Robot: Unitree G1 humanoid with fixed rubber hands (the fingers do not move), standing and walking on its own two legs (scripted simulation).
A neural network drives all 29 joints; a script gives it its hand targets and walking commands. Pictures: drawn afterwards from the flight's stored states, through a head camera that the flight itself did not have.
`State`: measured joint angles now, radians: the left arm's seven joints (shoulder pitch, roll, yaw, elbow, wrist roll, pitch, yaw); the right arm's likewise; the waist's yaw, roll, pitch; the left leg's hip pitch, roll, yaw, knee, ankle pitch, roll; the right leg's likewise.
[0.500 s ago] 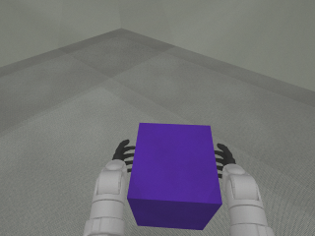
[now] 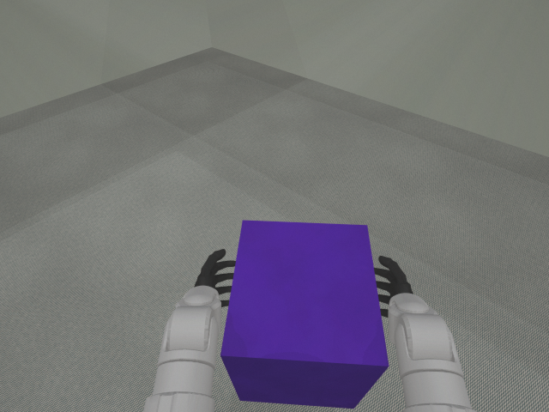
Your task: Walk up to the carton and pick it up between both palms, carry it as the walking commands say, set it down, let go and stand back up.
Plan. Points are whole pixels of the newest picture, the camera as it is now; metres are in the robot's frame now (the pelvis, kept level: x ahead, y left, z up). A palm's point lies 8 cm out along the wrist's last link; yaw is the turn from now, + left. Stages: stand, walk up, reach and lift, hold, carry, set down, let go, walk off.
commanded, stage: hold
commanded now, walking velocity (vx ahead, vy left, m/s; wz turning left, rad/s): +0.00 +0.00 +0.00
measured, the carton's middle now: (300, 317) +0.29 +0.00 -0.04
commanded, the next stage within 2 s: carry in 0.28 s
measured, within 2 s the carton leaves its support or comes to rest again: neither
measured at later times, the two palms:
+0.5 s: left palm (184, 284) +0.29 +0.18 +0.05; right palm (378, 278) +0.30 -0.11 +0.06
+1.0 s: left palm (52, 243) +0.35 +0.40 +0.07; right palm (210, 177) +0.53 +0.18 +0.07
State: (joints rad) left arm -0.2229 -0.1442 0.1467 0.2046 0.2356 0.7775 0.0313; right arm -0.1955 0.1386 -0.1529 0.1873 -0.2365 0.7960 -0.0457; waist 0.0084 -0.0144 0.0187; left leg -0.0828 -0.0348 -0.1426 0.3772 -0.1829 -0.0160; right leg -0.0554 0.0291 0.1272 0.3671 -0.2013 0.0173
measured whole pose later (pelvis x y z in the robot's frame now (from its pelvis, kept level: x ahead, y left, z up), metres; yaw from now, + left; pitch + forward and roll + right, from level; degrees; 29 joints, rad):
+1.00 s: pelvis +0.22 +0.13 +0.00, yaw +36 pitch +10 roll +2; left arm -0.14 -0.13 0.07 -0.32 0.06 1.20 0.15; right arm -0.15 0.13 -0.11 -0.33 -0.07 1.24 -0.13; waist 0.03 -0.04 -0.17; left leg -0.47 -0.03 0.07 0.77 -0.39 0.06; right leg -0.16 -0.15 -0.20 0.30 -0.26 0.07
